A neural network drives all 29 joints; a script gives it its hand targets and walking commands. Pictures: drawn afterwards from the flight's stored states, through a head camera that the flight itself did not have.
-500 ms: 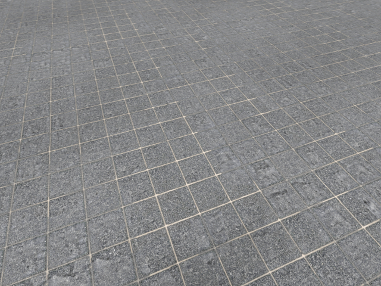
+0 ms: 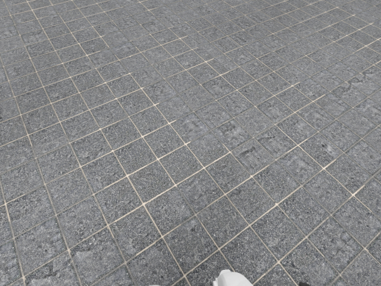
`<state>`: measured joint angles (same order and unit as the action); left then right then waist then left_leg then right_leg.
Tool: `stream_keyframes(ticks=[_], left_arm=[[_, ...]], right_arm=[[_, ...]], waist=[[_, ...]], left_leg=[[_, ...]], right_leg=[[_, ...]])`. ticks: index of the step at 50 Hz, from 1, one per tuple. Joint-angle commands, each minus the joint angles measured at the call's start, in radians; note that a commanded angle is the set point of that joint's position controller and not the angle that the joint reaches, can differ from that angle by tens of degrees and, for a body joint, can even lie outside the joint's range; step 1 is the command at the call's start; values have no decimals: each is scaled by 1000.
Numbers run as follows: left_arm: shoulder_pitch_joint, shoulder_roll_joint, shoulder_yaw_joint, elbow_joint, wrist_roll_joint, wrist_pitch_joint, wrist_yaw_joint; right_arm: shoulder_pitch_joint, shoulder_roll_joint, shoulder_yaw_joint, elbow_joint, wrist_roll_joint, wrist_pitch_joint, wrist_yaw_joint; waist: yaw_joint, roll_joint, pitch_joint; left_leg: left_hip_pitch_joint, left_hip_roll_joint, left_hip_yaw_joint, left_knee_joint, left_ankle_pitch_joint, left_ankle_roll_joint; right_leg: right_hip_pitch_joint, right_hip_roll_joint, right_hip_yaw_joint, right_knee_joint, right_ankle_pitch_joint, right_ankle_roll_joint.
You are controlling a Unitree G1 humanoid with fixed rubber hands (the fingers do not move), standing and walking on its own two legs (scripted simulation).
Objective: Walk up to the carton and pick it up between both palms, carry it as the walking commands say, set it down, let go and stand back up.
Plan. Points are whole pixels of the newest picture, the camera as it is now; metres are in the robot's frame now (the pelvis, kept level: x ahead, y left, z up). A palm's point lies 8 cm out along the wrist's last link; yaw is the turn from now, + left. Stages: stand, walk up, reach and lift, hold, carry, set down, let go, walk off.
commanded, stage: walk up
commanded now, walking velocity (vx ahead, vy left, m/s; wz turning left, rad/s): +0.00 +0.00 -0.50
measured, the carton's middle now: out of the picture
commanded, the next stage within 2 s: none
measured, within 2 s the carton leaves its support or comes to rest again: neither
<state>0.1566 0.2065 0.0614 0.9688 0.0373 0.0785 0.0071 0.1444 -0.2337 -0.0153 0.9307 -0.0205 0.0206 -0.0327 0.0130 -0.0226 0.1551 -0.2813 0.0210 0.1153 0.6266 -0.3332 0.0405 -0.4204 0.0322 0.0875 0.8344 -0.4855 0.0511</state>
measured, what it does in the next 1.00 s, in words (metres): steps on the spot, turning right: right foot, then left foot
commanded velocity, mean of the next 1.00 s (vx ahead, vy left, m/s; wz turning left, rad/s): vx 0.16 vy -0.08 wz -0.50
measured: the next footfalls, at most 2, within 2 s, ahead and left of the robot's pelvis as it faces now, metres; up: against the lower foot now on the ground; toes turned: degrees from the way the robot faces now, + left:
right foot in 0.28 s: +0.00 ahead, -0.13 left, +0.00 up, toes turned -15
left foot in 0.60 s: +0.09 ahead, +0.10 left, +0.00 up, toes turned -16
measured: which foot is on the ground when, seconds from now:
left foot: down 0.00-0.30, up 0.32-0.58, down 0.60-1.00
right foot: up 0.00-0.26, down 0.28-0.62, up 0.64-1.00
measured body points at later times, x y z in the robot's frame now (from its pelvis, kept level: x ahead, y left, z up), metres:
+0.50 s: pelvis +0.00 -0.01 +0.00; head +0.03 -0.04 +0.45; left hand +0.18 +0.20 -0.12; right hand +0.00 -0.29 -0.14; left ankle +0.01 +0.12 -0.68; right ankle -0.04 -0.12 -0.73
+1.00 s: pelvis +0.04 -0.07 +0.01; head +0.06 -0.05 +0.46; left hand +0.29 +0.07 -0.14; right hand -0.16 -0.28 -0.11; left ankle +0.05 +0.12 -0.73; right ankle +0.02 -0.26 -0.69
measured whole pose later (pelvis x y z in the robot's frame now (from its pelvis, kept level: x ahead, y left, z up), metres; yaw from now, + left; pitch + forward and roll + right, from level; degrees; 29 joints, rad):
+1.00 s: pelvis +0.04 -0.07 +0.01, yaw -33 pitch -2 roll +1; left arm 0.15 0.28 0.08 0.92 0.02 0.06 -0.12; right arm 0.45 -0.26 -0.08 1.00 -0.04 -0.04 -0.02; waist -0.06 -0.08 0.01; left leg 0.01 0.17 0.26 0.42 -0.36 -0.11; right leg -0.50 -0.13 -0.01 0.84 -0.25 0.04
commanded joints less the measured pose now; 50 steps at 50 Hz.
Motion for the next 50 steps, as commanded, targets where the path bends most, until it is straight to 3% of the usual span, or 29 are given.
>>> stream_keyframes(ticks=[1, 2, 4, 6, 10, 11, 13, 14, 15, 16, 17, 19, 20, 21, 23, 26, 28, 29, 30, 31, 32, 33, 34, 35, 36, 38, 41, 45, 50], left_arm=[[-29, 141, 33, -108, 1, -19, -17], [-8, 136, 33, -99, 3, -15, -23], [-29, 120, 26, -121, -8, -7, -35], [-63, 112, 18, -139, -19, -6, -41], [-52, 97, 11, -141, -22, -12, -41], [-23, 146, 15, -127, -4, -15, -37], [54, 160, 27, -108, -2, -39, -31], [94, 244, 49, -107, 1, -51, -24], [105, 333, 59, -116, 2, -56, -10], [145, 311, 57, -84, -13, -48, 7], [112, 293, 52, -84, -6, -48, 15], [27, 267, 43, -120, -8, -42, 25], [-22, 247, 46, -120, -15, -39, 20], [-36, 240, 45, -123, -18, -42, 19], [-29, 234, 44, -122, -13, -46, 15], [-33, 220, 43, -119, -16, -45, 6], [-81, 216, 44, -124, -24, -38, 0], [-100, 204, 43, -132, -30, -37, -2], [-90, 156, 37, -153, -33, -39, -4], [-79, 102, 27, -187, -13, -41, -6], [-61, 144, 39, -189, -1, -34, -8], [-86, 193, 56, -202, 14, -21, -33], [-163, 174, 44, -232, 34, -23, -71], [-189, 154, 45, -228, 36, -20, -96], [-165, 147, 45, -211, 30, -16, -113], [-85, 136, 38, -184, 18, -23, -130], [-113, 122, 31, -177, 0, -28, -136], [-158, 98, 20, -183, -17, -39, -131], [-156, 99, 11, -160, -21, -72, -119]], right_arm=[[7, -197, -67, -64, -13, -7, -24], [-18, -182, -61, -68, -17, -8, -28], [0, -157, -57, -63, -24, -8, -21], [26, -163, -65, -56, -26, -5, -16], [48, -180, -73, -46, -19, -5, -8], [67, -178, -58, -52, -6, -2, -9], [83, -179, -64, -58, 8, 2, -6], [101, -139, -58, -78, 20, 4, -1], [71, -97, -43, -126, 17, 10, 2], [-32, -99, -44, -147, 18, 13, -5], [-49, -107, -40, -155, 17, 14, 0], [-6, -119, -51, -162, 11, 14, 9], [6, -112, -46, -136, 16, 15, 15], [18, -125, -50, -137, 15, 15, 15], [4, -140, -51, -153, 9, 12, 10], [18, -119, -44, -155, 8, 4, 6], [102, -114, -44, -132, 10, -4, -2], [166, -126, -52, -112, 9, -10, -8], [216, -205, -73, -103, 0, -17, -13], [232, -309, -91, -112, -21, -13, -15], [182, -303, -87, -135, -20, -5, -17], [241, -319, -97, -97, -21, -10, -22], [280, -309, -97, -64, -2, -15, -38], [272, -292, -104, -46, -3, -22, -51], [228, -272, -108, -46, -9, -30, -50], [190, -233, -104, -57, -21, -55, -34], [196, -209, -98, -47, -25, -74, -15], [203, -200, -97, -30, -22, -86, 1], [232, -221, -101, 13, -24, -84, 19]], waist=[[-21, 110, -183], [-10, 149, -169], [-14, 212, -153], [-25, 243, -155], [-31, 229, -151], [-70, 218, -168], [-18, 124, -193], [2, -110, -248], [20, -317, -237], [82, -281, -214], [65, -271, -178], [16, -270, -183], [2, -276, -189], [-11, -263, -193], [-2, -227, -199], [-5, -204, -179], [-52, -169, -189], [-87, -95, -204], [-119, 136, -227], [-124, 376, -233], [-90, 251, -235], [-104, 169, -239], [-98, 89, -163], [-91, 138, -100], [-66, 185, -73], [-49, 236, -68], [-54, 246, -24], [-62, 276, 32], [-67, 276, 11]], left_leg=[[208, 402, -286, -301, 517, 153], [195, 349, -210, -306, 492, 131], [200, 305, -136, -299, 508, 109], [216, 311, -109, -293, 502, 101], [179, 352, -76, -240, 489, 79], [186, 357, -49, -177, 528, 54], [119, 311, 18, -10, 470, -12], [-10, 196, 81, 194, 259, -57], [-263, 17, 59, 375, -304, -102], [-260, 23, -64, 451, -317, -118], [-256, 31, -88, 479, -303, -134], [-240, 55, -94, 440, -257, -140], [-262, 68, -98, 433, -226, -144], [-269, 61, -100, 421, -200, -141], [-220, 54, -98, 346, -175, -138], [-81, 37, -83, 163, -132, -126], [67, 20, -58, -36, -22, -116], [179, 46, -79, -185, 59, -109], [309, 227, -279, -315, 107, -64], [367, 478, -521, -399, 269, 28], [287, 500, -487, -378, 230, 100], [326, 518, -597, -444, -312, 121], [321, 538, -656, -485, -550, 58], [262, 529, -613, -491, -531, 28], [222, 490, -514, -473, -487, 10], [211, 419, -352, -484, -386, -1], [170, 372, -258, -500, -325, 3], [140, 383, -120, -536, -208, 8], [55, 358, 23, -482, -108, -1]], right_leg=[[-161, -76, -56, 370, -51, 5], [-153, -83, -68, 389, 7, 10], [-137, -87, -89, 319, 67, 14], [-102, -102, -99, 191, 71, 8], [49, -96, -132, -75, 28, -23], [106, -78, -110, -153, 29, -31], [235, -104, -90, -389, 259, -72], [340, -244, 105, -432, 530, -133], [424, -417, 398, -440, 904, -231], [363, -440, 399, -456, 925, -317], [316, -389, 365, -434, 950, -313], [301, -295, 242, -444, 868, -243], [340, -279, 202, -425, 881, -244], [350, -277, 203, -421, 863, -243], [317, -270, 227, -431, 807, -240], [212, -229, 227, -436, 734, -206], [141, -187, 191, -397, 637, -162], [69, -148, 159, -334, 525, -127], [-97, -51, 64, -171, 297, -68], [-275, 66, -76, 89, -107, 10], [-238, -8, -34, 243, -125, 17], [-310, -50, -6, 347, -33, 11], [-412, -89, 27, 371, 84, 1], [-435, -102, 30, 402, 113, -3], [-413, -124, 32, 403, 138, -12], [-374, -123, -21, 405, 204, -19], [-339, -130, -43, 368, 253, -11], [-280, -164, -76, 148, 274, 0], [-17, -152, -198, -133, 154, -23]])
